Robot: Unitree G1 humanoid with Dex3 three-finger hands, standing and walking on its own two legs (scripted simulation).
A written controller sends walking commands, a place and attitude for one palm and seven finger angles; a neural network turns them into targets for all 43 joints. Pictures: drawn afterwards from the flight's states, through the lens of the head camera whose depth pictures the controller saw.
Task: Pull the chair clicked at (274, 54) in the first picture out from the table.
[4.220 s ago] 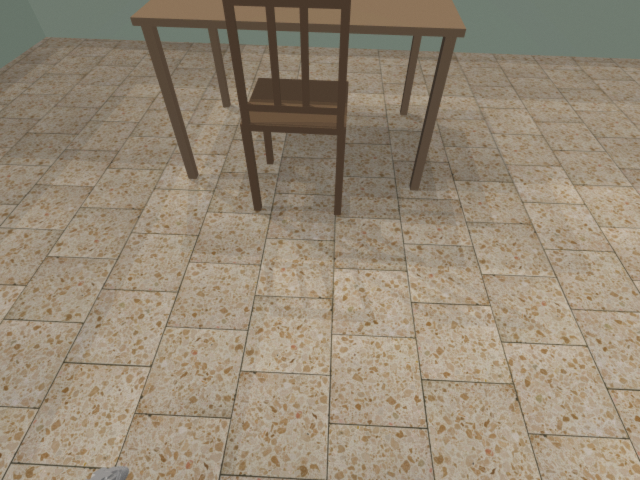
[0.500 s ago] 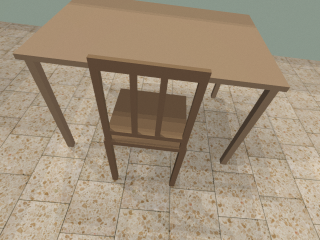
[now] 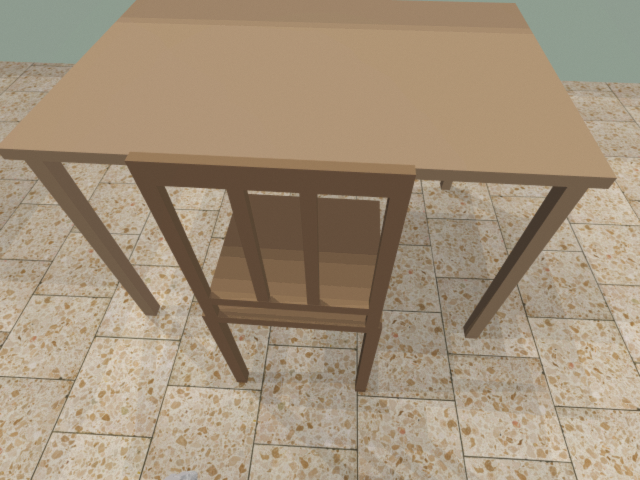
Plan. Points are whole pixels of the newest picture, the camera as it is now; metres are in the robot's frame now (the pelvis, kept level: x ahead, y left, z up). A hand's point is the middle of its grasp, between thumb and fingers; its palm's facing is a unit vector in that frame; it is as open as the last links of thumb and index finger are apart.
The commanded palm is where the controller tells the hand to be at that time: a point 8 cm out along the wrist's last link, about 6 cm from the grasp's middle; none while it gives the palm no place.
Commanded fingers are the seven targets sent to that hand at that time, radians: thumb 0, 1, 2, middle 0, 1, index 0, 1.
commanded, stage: come to a stop and stand still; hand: left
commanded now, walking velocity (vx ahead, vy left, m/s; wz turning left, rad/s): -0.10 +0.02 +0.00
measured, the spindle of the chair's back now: (252, 252) +0.48 +0.15 -0.07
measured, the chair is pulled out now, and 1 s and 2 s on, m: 0.00 0.00 0.00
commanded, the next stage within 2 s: look again from close up in 1.02 s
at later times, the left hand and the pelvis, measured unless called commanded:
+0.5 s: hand out of the picture -0.06 +0.25 -0.17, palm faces +0.01 -0.98 -0.22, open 7.3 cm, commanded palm none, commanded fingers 0.00 0.90 0.90 -0.20 -0.30 -0.20 -0.30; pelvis -0.03 +0.06 +0.01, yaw -2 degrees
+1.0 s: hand out of the picture -0.07 +0.19 -0.17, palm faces +0.00 -0.99 -0.15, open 7.3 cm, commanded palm none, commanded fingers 0.00 0.90 0.90 -0.20 -0.30 -0.20 -0.30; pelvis -0.05 +0.04 +0.01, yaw -2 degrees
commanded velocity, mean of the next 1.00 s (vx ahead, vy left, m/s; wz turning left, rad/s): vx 0.00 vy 0.00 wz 0.00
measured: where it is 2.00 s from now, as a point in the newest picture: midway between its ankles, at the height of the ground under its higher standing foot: outside the picture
